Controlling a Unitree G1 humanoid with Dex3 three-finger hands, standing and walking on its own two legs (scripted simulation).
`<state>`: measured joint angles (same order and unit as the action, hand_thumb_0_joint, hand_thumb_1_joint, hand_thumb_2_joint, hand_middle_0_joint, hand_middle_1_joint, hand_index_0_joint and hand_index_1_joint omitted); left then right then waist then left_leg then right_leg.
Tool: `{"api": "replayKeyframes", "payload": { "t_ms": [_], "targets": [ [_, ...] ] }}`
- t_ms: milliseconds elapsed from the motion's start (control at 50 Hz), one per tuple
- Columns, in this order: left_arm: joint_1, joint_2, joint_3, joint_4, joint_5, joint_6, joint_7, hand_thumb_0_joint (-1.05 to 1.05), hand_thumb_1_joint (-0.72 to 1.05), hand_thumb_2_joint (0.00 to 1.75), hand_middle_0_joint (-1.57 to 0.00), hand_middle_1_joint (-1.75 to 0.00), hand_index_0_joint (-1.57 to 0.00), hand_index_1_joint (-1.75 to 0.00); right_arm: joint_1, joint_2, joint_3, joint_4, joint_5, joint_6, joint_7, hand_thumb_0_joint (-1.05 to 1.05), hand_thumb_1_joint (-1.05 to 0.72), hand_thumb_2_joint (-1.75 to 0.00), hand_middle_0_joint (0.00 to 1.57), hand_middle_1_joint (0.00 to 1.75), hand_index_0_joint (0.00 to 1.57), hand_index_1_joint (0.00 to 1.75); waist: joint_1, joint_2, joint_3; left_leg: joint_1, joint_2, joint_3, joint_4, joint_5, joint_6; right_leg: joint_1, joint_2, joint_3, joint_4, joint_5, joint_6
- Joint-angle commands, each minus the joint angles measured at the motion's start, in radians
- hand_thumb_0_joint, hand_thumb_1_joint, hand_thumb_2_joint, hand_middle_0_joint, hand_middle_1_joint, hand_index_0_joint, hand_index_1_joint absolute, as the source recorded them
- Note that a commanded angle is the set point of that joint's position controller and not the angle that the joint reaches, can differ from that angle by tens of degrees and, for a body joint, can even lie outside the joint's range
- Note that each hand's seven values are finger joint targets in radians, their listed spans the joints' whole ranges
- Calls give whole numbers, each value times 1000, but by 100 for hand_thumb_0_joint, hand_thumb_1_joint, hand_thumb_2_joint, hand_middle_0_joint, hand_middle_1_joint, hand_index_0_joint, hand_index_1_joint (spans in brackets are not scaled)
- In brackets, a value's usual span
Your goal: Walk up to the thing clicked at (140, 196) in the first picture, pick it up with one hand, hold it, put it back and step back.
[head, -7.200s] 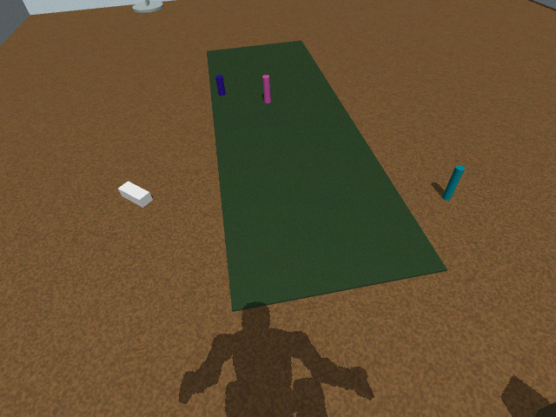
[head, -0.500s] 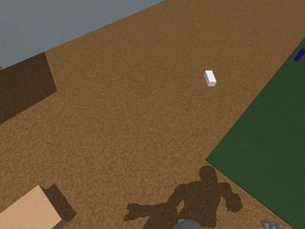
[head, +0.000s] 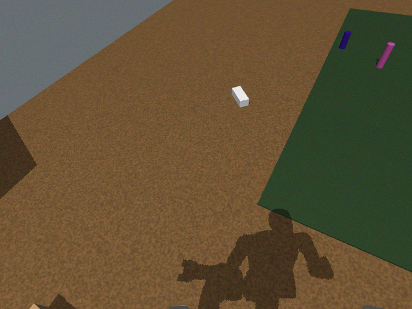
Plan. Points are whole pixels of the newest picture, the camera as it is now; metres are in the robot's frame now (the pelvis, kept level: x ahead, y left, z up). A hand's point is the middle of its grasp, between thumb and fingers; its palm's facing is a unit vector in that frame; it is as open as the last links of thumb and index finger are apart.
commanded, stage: walk up
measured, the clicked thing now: (240, 96) +1.61 -0.22 -0.73
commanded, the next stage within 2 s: stand in 1.32 s
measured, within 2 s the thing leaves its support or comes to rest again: neither
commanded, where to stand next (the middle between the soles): +0.06 +0.01 m, yaw -8 degrees
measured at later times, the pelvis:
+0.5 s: pelvis -0.01 -0.01 +0.00, yaw -8 degrees
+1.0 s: pelvis +0.00 +0.01 +0.02, yaw -10 degrees
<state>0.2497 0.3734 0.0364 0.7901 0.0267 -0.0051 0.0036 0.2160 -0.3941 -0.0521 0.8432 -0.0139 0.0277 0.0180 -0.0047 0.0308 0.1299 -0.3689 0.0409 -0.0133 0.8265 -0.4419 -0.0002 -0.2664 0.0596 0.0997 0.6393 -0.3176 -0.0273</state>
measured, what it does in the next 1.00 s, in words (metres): steps on the spot: left foot, then right foot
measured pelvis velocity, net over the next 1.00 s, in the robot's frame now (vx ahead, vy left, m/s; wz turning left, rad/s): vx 0.00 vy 0.01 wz -0.18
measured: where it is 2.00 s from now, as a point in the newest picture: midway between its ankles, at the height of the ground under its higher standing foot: outside the picture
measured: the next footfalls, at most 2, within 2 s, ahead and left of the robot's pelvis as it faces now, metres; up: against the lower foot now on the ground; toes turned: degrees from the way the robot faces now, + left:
left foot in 0.06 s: +0.06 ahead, +0.14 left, +0.00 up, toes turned -8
right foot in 0.36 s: +0.03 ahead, -0.13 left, +0.00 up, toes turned -5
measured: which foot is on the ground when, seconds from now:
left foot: up 0.00-0.04, down 0.06-1.00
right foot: down 0.00-0.10, up 0.12-0.34, down 0.36-1.00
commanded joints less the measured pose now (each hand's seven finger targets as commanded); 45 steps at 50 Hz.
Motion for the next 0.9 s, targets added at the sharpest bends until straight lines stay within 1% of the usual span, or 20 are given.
{"api": "replayKeyframes", "payload": {
  "t_ms": [0,40,60,80,100,180,260,320,340,360,380,400,420,480,560,600,620,640,680,880],
  "targets": [
    [-21,274,77,-89,-13,-5,13,0,90,90,-20,-30,-20,-30,27,-175,-68,-65,-7,-37,-23,0,-90,-90,20,30,20,30,-6,-190,-118,158,-53,40,-144,88,16,-92,-205,213,-100,378,-160],
    [-46,217,61,-106,-26,3,14,0,90,90,-20,-30,-20,-30,90,-196,-76,-47,-19,-49,-29,0,-90,-90,20,30,20,30,-45,-93,-136,267,5,-56,-362,166,53,-169,-150,195,7,264,-89],
    [-41,162,45,-109,-33,0,15,0,90,90,-20,-30,-20,-30,83,-261,-90,-55,-29,-59,-32,0,-90,-90,20,30,20,30,-45,89,-157,308,201,-317,-469,220,110,-244,-30,127,166,87,-19],
    [0,178,47,-81,-32,6,23,0,90,90,-20,-30,-20,-30,19,-301,-91,-81,-19,-65,-29,0,-90,-90,20,30,20,30,-13,163,-145,248,359,-482,-529,171,223,-251,53,33,314,-243,0],
    [6,245,62,-54,-22,5,32,0,90,90,-20,-30,-20,-30,-13,-317,-96,-78,-13,-66,-22,0,-90,-90,20,30,20,30,-16,149,-118,147,425,-529,-523,155,303,-192,-1,58,424,-301,12],
    [5,231,71,-11,-27,-8,4,0,90,90,-20,-30,-20,-30,-36,-240,-69,-79,-17,-70,-27,0,-90,-90,20,30,20,30,3,143,-52,148,215,-173,-437,398,190,-188,-21,13,335,-203,2],
    [-1,194,54,4,-27,-23,-5,0,90,90,-20,-30,-20,-30,-19,-250,-64,-76,-22,-55,-17,0,-90,-90,20,30,20,30,-25,219,-125,247,181,-92,-373,432,176,-114,-26,-102,92,-140,22],
    [83,190,56,64,-15,-39,11,0,90,90,-20,-30,-20,-30,-62,-234,-54,-94,-8,-27,-10,0,-90,-90,20,30,20,30,24,166,-168,169,170,-36,-234,405,153,78,-3,-143,-173,43,14],
    [77,212,64,71,-8,-47,18,0,90,90,-20,-30,-20,-30,-58,-199,-42,-95,-1,-21,-9,0,-90,-90,20,30,20,30,28,110,-176,115,146,-13,-170,375,114,143,-20,-90,-224,108,0],
    [64,256,76,66,1,-55,23,0,90,90,-20,-30,-20,-30,-44,-151,-26,-99,7,-18,-8,0,-90,-90,20,30,20,30,24,-22,-178,15,97,10,-79,256,66,198,-119,100,-237,149,-31],
    [24,302,80,49,10,-66,27,0,90,90,-20,-30,-20,-30,-61,-113,-11,-111,11,-16,-6,0,-90,-90,20,30,20,30,13,-133,-143,-123,16,44,-20,15,7,187,-315,400,-289,167,-122],
    [-8,352,79,47,5,-64,27,0,90,90,-20,-30,-20,-30,-88,-167,-30,-91,9,-5,-19,0,-90,-90,20,30,20,30,31,-139,-117,-35,26,-33,67,-166,14,21,-405,465,-277,153,-243],
    [-37,326,76,42,1,-60,25,0,90,90,-20,-30,-20,-30,-64,-185,-38,-69,5,-6,-19,0,-90,-90,20,30,20,30,10,-143,-78,25,41,-51,76,-170,16,-68,-393,437,-262,165,-258],
    [-78,260,56,55,-5,-63,24,0,90,90,-20,-30,-20,-30,-51,-169,-30,-25,19,-21,-11,0,-90,-90,20,30,20,30,-9,-184,-66,10,32,-29,-58,-59,30,12,-268,237,-240,236,-151],
    [-96,252,48,66,-15,-54,17,0,90,90,-20,-30,-20,-30,-5,-157,-22,26,8,-37,-14,0,-90,-90,20,30,20,30,-20,-204,-137,192,-4,19,-328,134,21,-12,-208,151,-151,326,-102],
    [-118,197,33,66,-31,-48,14,0,90,90,-20,-30,-20,-30,0,-199,-37,51,-4,-49,-19,0,-90,-90,20,30,20,30,-26,-112,-185,284,90,-101,-408,311,52,-54,-162,100,-96,274,-38],
    [-101,179,27,86,-39,-43,13,0,90,90,-20,-30,-20,-30,-71,-226,-34,43,-1,-53,-17,0,-90,-90,20,30,20,30,12,-53,-161,201,141,-176,-440,224,85,-27,-100,52,-116,127,-9],
    [-82,194,30,118,-34,-40,14,0,90,90,-20,-30,-20,-30,-122,-223,-29,44,5,-49,-11,0,-90,-90,20,30,20,30,35,-51,-134,122,152,-168,-434,88,103,29,-91,48,-162,-37,-14],
    [-120,219,30,133,-20,-48,9,0,90,90,-20,-30,-20,-30,-127,-188,-13,63,2,-43,-3,0,-90,-90,20,30,20,30,21,-63,-87,98,71,-72,-403,37,60,23,-139,132,-252,-68,-30],
    [-174,198,18,218,-32,-46,6,0,90,90,-20,-30,-20,-30,-126,-182,1,150,8,-63,-10,0,-90,-90,20,30,20,30,14,-4,-136,188,97,-59,-493,260,44,107,-131,64,-231,250,-12]
  ]
}}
